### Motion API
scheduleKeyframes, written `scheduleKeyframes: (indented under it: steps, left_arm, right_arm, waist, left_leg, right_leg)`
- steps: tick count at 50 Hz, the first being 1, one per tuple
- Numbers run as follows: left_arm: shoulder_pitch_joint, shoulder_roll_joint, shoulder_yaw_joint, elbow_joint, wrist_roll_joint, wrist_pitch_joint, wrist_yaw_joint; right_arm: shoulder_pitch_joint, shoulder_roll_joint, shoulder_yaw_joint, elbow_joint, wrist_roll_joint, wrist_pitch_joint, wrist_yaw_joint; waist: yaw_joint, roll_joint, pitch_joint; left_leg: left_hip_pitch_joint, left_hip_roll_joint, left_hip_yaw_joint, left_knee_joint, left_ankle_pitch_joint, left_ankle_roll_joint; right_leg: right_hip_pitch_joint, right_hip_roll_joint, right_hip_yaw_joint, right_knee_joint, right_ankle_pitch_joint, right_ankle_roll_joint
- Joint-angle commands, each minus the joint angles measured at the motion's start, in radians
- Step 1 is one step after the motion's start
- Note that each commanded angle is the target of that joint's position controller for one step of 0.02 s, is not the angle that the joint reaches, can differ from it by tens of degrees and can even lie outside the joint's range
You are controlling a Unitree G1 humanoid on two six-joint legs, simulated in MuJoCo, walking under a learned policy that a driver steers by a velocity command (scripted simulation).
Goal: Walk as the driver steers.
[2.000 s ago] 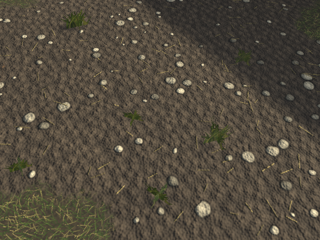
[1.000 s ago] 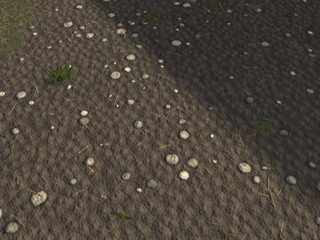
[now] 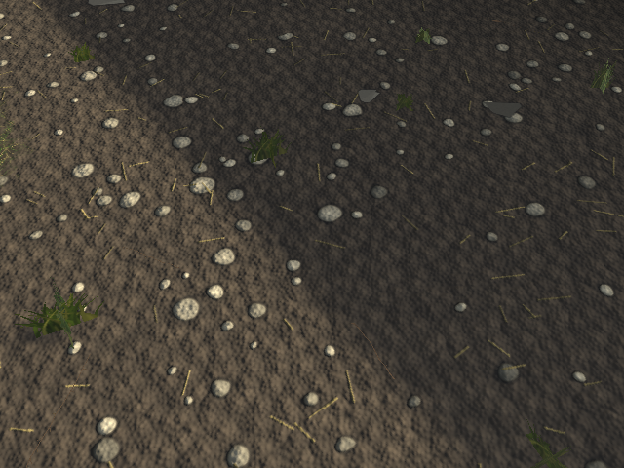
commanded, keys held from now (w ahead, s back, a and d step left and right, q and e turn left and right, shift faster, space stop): w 1.00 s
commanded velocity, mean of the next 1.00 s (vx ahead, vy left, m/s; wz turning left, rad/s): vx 0.50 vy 0.00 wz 0.00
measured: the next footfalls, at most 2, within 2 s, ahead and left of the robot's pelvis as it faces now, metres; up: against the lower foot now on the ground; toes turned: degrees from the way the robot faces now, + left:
left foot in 0.16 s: +0.26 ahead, +0.12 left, +0.00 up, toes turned +5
right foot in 0.72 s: +0.56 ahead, -0.06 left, +0.00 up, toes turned -5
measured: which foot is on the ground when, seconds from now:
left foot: up 0.00-0.14, down 0.16-0.74, up 0.76-1.00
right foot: down 0.00-0.16, up 0.18-0.70, down 0.72-1.00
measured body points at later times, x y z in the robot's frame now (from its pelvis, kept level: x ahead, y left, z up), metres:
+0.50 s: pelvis +0.27 +0.05 +0.00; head +0.29 +0.06 +0.45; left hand +0.39 +0.29 -0.14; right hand +0.21 -0.19 -0.14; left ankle +0.22 +0.11 -0.74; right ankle +0.40 -0.11 -0.68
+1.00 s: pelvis +0.54 +0.00 +0.00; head +0.56 -0.01 +0.45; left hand +0.52 +0.25 -0.14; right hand +0.64 -0.25 -0.14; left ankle +0.62 +0.16 -0.67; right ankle +0.52 -0.06 -0.74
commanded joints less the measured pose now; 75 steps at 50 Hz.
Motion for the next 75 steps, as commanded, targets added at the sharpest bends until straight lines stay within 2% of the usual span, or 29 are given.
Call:
scheduleKeyframes:
  steps: [1, 5, 7, 8, 9, 10, 11, 12, 14, 20, 30, 33, 35, 36, 37, 38, 40, 42, 48, 58, 61, 63, 64, 65, 66, 67, 68, 70, 75]
  left_arm:
    - [0.068, 0.135, 0.022, -0.015, 0.005, -0.007, 0.008]
    - [0.04, 0.159, 0.03, -0.007, 0.014, -0.001, 0.019]
    - [0.006, 0.168, 0.032, -0.01, 0.01, 0.005, 0.017]
    - [0.0, 0.143, 0.022, -0.033, 0.001, 0.004, 0.013]
    - [0.111, 0.041, 0.002, -0.058, -0.04, 0.004, 0.0]
    - [0.054, 0.134, 0.028, -0.049, -0.011, 0.006, 0.002]
    - [-0.032, 0.141, 0.034, -0.078, -0.006, 0.006, -0.001]
    - [-0.078, 0.125, 0.031, -0.087, -0.005, 0.001, -0.005]
    - [-0.068, 0.09, 0.028, -0.081, 0.018, 0.023, -0.012]
    - [-0.212, 0.083, 0.027, -0.133, 0.025, 0.063, -0.03]
    - [-0.505, 0.08, 0.007, -0.243, 0.009, 0.047, -0.03]
    - [-0.464, 0.098, 0.015, -0.245, 0.008, 0.034, -0.025]
    - [-0.24, 0.125, 0.035, -0.173, 0.013, 0.02, -0.011]
    - [-0.058, 0.174, 0.054, -0.119, 0.032, 0.01, 0.0]
    - [0.075, 0.294, 0.085, -0.107, 0.055, 0.008, 0.007]
    - [0.025, 0.283, 0.084, -0.107, 0.021, 0.026, -0.004]
    - [-0.181, 0.165, 0.052, -0.14, -0.002, 0.025, -0.011]
    - [-0.211, 0.097, 0.029, -0.12, -0.004, 0.012, -0.006]
    - [-0.081, 0.138, 0.03, -0.07, -0.004, -0.014, -0.002]
    - [0.074, 0.141, 0.021, -0.018, 0.007, -0.005, 0.011]
    - [0.04, 0.162, 0.027, -0.015, 0.014, -0.001, 0.02]
    - [0.005, 0.171, 0.029, -0.019, 0.011, 0.005, 0.018]
    - [-0.001, 0.148, 0.02, -0.042, 0.001, 0.004, 0.014]
    - [0.114, 0.046, 0.0, -0.067, -0.043, 0.004, 0.0]
    - [0.059, 0.136, 0.025, -0.058, -0.013, 0.006, 0.001]
    - [-0.032, 0.143, 0.032, -0.087, -0.007, 0.006, -0.001]
    - [-0.075, 0.127, 0.028, -0.097, -0.005, 0.002, -0.005]
    - [-0.063, 0.092, 0.026, -0.089, 0.018, 0.024, -0.012]
    - [-0.163, 0.082, 0.025, -0.126, 0.026, 0.06, -0.031]
  right_arm:
    - [-0.124, -0.046, -0.001, -0.087, 0.003, -0.017, -0.001]
    - [-0.085, -0.069, -0.012, -0.095, 0.003, -0.033, -0.008]
    - [0.162, -0.098, -0.033, -0.013, -0.005, -0.049, -0.022]
    - [0.348, -0.161, -0.054, 0.035, -0.028, -0.059, -0.033]
    - [0.446, -0.279, -0.084, 0.047, -0.039, -0.057, -0.034]
    - [0.363, -0.239, -0.076, 0.039, -0.001, -0.04, -0.026]
    - [0.239, -0.19, -0.06, 0.018, 0.01, -0.039, -0.024]
    - [0.183, -0.124, -0.042, 0.011, 0.008, -0.046, -0.02]
    - [0.165, -0.061, -0.021, 0.034, 0.013, -0.06, -0.026]
    - [0.297, -0.103, -0.022, 0.083, 0.016, -0.081, -0.031]
    - [0.449, -0.102, -0.013, 0.133, 0.004, -0.073, -0.042]
    - [0.419, -0.121, -0.019, 0.137, -0.002, -0.069, -0.051]
    - [0.384, -0.135, -0.023, 0.135, 0.001, -0.063, -0.049]
    - [0.375, -0.118, -0.016, 0.119, 0.008, -0.063, -0.046]
    - [0.463, -0.025, 0.005, 0.083, 0.049, -0.064, -0.033]
    - [0.454, -0.082, -0.015, 0.093, 0.033, -0.064, -0.032]
    - [0.3, -0.095, -0.022, 0.054, 0.014, -0.065, -0.027]
    - [0.301, -0.06, -0.02, 0.058, -0.006, -0.047, -0.02]
    - [0.168, -0.051, -0.019, 0.009, -0.013, -0.007, -0.001]
    - [-0.128, -0.05, 0.001, -0.101, 0.003, -0.022, -0.001]
    - [-0.075, -0.07, -0.009, -0.099, 0.003, -0.035, -0.007]
    - [0.173, -0.102, -0.03, -0.017, -0.004, -0.05, -0.023]
    - [0.356, -0.164, -0.051, 0.03, -0.028, -0.06, -0.034]
    - [0.452, -0.281, -0.082, 0.041, -0.041, -0.058, -0.035]
    - [0.373, -0.241, -0.074, 0.033, -0.003, -0.042, -0.026]
    - [0.249, -0.194, -0.059, 0.016, 0.011, -0.04, -0.024]
    - [0.189, -0.127, -0.04, 0.007, 0.009, -0.047, -0.019]
    - [0.166, -0.066, -0.02, 0.028, 0.014, -0.059, -0.025]
    - [0.276, -0.109, -0.023, 0.073, 0.017, -0.083, -0.029]
  waist:
    - [0.008, -0.107, 0.074]
    - [-0.034, -0.117, 0.056]
    - [-0.142, -0.088, -0.069]
    - [-0.203, -0.028, -0.184]
    - [-0.171, 0.214, -0.323]
    - [-0.152, 0.091, -0.298]
    - [-0.105, 0.038, -0.136]
    - [-0.086, -0.012, -0.064]
    - [-0.029, 0.018, -0.008]
    - [-0.031, 0.013, 0.033]
    - [-0.106, 0.026, 0.078]
    - [-0.067, 0.034, 0.059]
    - [0.033, 0.019, -0.053]
    - [0.095, -0.018, -0.159]
    - [0.084, -0.223, -0.319]
    - [0.065, -0.211, -0.343]
    - [-0.005, -0.077, -0.069]
    - [-0.066, -0.096, 0.007]
    - [-0.07, -0.09, 0.039]
    - [0.007, -0.106, 0.075]
    - [-0.037, -0.116, 0.05]
    - [-0.145, -0.093, -0.077]
    - [-0.206, -0.037, -0.192]
    - [-0.172, 0.203, -0.334]
    - [-0.155, 0.077, -0.312]
    - [-0.107, 0.031, -0.143]
    - [-0.085, -0.014, -0.066]
    - [-0.028, 0.018, -0.005]
    - [-0.021, 0.015, 0.022]
  left_leg:
    - [-0.028, -0.031, 0.037, -0.081, 0.016, 0.016]
    - [0.087, -0.076, 0.053, -0.164, -0.104, 0.074]
    - [0.393, -0.139, 0.085, -0.255, -0.09, 0.117]
    - [0.664, -0.003, -0.065, -0.263, -0.136, 0.165]
    - [0.957, 0.306, -0.566, -0.361, -0.243, 0.309]
    - [0.886, 0.294, -0.694, -0.459, -0.281, 0.301]
    - [0.74, 0.261, -0.515, -0.462, -0.292, 0.268]
    - [0.616, 0.217, -0.409, -0.499, -0.21, 0.24]
    - [0.473, 0.128, -0.249, -0.542, -0.088, 0.174]
    - [0.479, 0.095, -0.146, -0.607, 0.033, 0.188]
    - [0.691, 0.107, -0.068, -0.563, 0.274, 0.18]
    - [0.738, 0.127, -0.047, -0.462, 0.501, 0.161]
    - [0.705, 0.091, -0.006, -0.204, 0.689, 0.13]
    - [0.544, 0.05, 0.02, 0.026, 0.508, 0.111]
    - [0.196, -0.094, 0.081, 0.425, -0.011, 0.059]
    - [0.045, -0.179, -0.042, 0.598, -0.475, 0.067]
    - [-0.016, -0.064, -0.085, 0.567, -0.307, 0.078]
    - [0.079, -0.014, -0.078, 0.447, -0.241, 0.064]
    - [-0.013, 0.019, -0.026, 0.293, -0.101, 0.007]
    - [-0.036, -0.037, 0.041, -0.105, 0.01, 0.029]
    - [0.079, -0.082, 0.057, -0.167, -0.098, 0.077]
    - [0.384, -0.143, 0.086, -0.256, -0.085, 0.122]
    - [0.658, -0.007, -0.06, -0.261, -0.118, 0.169]
    - [0.961, 0.305, -0.563, -0.346, -0.211, 0.318]
    - [0.898, 0.297, -0.697, -0.446, -0.238, 0.309]
    - [0.744, 0.261, -0.515, -0.454, -0.267, 0.272]
    - [0.613, 0.217, -0.407, -0.497, -0.198, 0.241]
    - [0.463, 0.127, -0.244, -0.545, -0.09, 0.173]
    - [0.455, 0.094, -0.145, -0.601, 0.03, 0.188]
  right_leg:
    - [0.006, -0.289, 0.132, -0.043, 0.398, -0.12]
    - [0.076, -0.32, 0.108, 0.08, 0.657, -0.096]
    - [0.026, -0.272, 0.058, 0.365, 0.817, -0.063]
    - [-0.161, -0.227, 0.029, 0.626, 0.581, -0.042]
    - [-0.529, -0.04, -0.025, 1.034, -0.065, 0.012]
    - [-0.631, -0.037, 0.13, 1.14, -0.262, -0.006]
    - [-0.68, -0.097, 0.142, 1.142, -0.178, -0.014]
    - [-0.655, -0.132, 0.141, 1.085, -0.107, -0.014]
    - [-0.563, -0.175, 0.134, 0.979, -0.054, 0.002]
    - [-0.665, -0.206, 0.083, 0.83, 0.075, 0.057]
    - [-0.687, -0.153, 0.015, 0.438, 0.187, 0.037]
    - [-0.582, -0.113, -0.001, 0.375, 0.087, -0.011]
    - [-0.306, -0.048, -0.033, 0.291, 0.085, -0.053]
    - [-0.041, -0.129, 0.058, 0.282, 0.087, -0.093]
    - [0.286, -0.444, 0.509, 0.236, -0.016, -0.215]
    - [0.271, -0.509, 0.78, 0.09, -0.04, -0.258]
    - [-0.024, -0.421, 0.492, 0.04, -0.073, -0.191]
    - [-0.193, -0.327, 0.322, -0.015, 0.046, -0.118]
    - [-0.186, -0.282, 0.197, -0.077, 0.209, -0.129]
    - [0.048, -0.298, 0.122, -0.024, 0.468, -0.116]
    - [0.095, -0.317, 0.1, 0.088, 0.716, -0.095]
    - [0.048, -0.274, 0.055, 0.373, 0.863, -0.062]
    - [-0.142, -0.231, 0.029, 0.632, 0.617, -0.043]
    - [-0.518, -0.043, -0.025, 1.048, -0.032, 0.011]
    - [-0.624, -0.034, 0.132, 1.146, -0.27, -0.009]
    - [-0.676, -0.096, 0.145, 1.145, -0.184, -0.016]
    - [-0.652, -0.132, 0.142, 1.086, -0.11, -0.015]
    - [-0.56, -0.176, 0.132, 0.981, -0.056, 0.002]
    - [-0.63, -0.203, 0.086, 0.869, 0.05, 0.05]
